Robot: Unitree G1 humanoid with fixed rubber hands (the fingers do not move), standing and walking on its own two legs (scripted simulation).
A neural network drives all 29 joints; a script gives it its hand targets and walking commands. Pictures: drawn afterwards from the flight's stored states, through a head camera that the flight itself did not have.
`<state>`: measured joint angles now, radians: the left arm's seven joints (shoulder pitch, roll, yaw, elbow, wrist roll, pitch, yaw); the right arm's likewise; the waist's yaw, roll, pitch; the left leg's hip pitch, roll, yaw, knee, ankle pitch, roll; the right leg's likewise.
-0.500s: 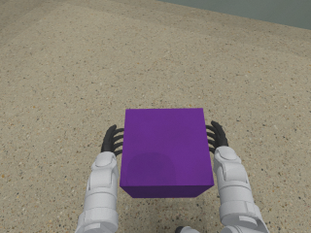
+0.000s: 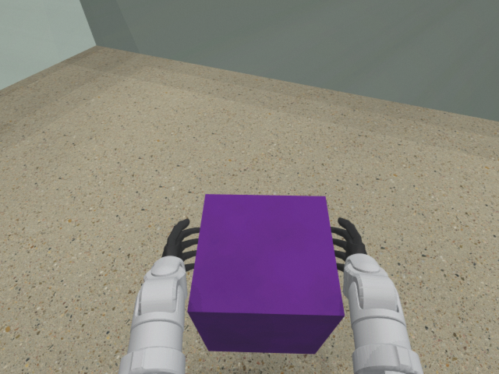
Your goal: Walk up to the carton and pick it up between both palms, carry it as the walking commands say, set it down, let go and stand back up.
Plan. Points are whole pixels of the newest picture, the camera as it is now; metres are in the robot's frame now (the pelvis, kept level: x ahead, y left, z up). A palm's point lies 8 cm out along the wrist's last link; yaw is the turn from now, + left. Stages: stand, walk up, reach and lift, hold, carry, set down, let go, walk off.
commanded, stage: reach and lift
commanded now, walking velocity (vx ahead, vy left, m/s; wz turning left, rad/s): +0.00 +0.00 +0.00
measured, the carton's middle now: (263, 278) +0.31 -0.03 -0.05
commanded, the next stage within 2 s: hold in 1.42 s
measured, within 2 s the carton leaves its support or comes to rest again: neither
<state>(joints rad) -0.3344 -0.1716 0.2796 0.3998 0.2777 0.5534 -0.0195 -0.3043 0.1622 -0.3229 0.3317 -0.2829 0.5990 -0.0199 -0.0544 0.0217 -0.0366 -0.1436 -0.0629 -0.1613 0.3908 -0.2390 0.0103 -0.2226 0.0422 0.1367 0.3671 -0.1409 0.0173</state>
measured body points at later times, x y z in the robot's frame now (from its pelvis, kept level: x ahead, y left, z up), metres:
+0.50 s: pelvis +0.00 +0.00 +0.00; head -0.05 +0.00 +0.45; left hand +0.31 +0.14 +0.05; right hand +0.30 -0.17 +0.04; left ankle -0.02 +0.12 -0.74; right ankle +0.04 -0.13 -0.74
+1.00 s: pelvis +0.00 +0.00 +0.00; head -0.05 -0.01 +0.45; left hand +0.30 +0.15 +0.05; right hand +0.30 -0.16 +0.04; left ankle -0.02 +0.12 -0.74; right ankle +0.04 -0.13 -0.74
